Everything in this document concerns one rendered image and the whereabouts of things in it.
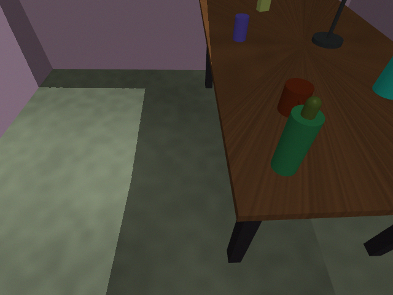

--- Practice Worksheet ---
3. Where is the table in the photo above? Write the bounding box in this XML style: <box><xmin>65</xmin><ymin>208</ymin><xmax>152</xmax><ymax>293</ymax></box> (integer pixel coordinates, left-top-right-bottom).
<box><xmin>199</xmin><ymin>0</ymin><xmax>393</xmax><ymax>263</ymax></box>

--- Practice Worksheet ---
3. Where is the desk lamp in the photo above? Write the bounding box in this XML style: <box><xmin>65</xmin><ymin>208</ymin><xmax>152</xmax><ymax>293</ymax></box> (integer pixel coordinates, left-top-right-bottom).
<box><xmin>312</xmin><ymin>0</ymin><xmax>347</xmax><ymax>49</ymax></box>

